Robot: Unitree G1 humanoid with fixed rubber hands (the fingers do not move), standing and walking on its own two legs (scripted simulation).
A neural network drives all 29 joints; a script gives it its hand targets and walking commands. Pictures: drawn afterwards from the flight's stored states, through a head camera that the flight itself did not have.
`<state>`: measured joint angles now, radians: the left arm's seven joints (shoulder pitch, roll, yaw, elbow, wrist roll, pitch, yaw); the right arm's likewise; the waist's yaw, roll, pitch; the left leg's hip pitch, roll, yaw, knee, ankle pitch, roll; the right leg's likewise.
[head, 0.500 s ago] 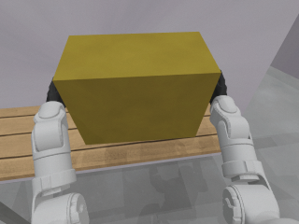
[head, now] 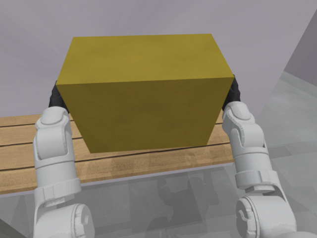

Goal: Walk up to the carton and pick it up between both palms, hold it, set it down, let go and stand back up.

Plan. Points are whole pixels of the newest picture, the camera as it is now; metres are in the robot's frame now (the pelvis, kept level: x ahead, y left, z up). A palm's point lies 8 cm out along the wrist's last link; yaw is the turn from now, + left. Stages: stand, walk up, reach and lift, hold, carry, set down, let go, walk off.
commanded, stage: hold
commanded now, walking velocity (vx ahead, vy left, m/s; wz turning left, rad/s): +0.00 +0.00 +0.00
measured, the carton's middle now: (147, 97) +0.39 +0.00 +0.18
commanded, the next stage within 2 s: none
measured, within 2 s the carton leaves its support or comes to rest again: neither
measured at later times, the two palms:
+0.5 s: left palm (59, 107) +0.36 +0.20 +0.19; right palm (228, 100) +0.35 -0.20 +0.19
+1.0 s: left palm (59, 110) +0.35 +0.20 +0.19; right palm (230, 102) +0.34 -0.20 +0.19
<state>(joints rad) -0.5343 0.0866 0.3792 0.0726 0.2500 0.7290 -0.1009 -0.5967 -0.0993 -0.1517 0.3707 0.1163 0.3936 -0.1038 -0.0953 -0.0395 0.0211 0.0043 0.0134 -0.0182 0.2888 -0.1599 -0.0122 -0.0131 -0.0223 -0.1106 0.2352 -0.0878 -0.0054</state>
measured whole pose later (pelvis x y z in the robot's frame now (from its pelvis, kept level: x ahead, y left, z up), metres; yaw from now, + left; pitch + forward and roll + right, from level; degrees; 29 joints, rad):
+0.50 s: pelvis +0.00 +0.00 +0.00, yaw +0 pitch -7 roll +0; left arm -0.55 0.10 0.38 0.10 0.24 0.72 -0.10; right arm -0.60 -0.09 -0.16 0.37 0.10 0.39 -0.11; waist -0.09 -0.04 0.02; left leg -0.01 0.01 -0.02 0.28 -0.15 -0.01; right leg -0.03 -0.02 -0.11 0.24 -0.09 -0.01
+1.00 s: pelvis -0.01 +0.00 +0.00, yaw +0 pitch -8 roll +0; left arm -0.53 0.09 0.37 0.06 0.23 0.73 -0.08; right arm -0.59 -0.10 -0.17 0.36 0.11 0.39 -0.10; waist -0.09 -0.03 0.02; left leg -0.01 0.01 -0.02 0.29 -0.15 -0.01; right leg -0.03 -0.03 -0.11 0.25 -0.08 -0.01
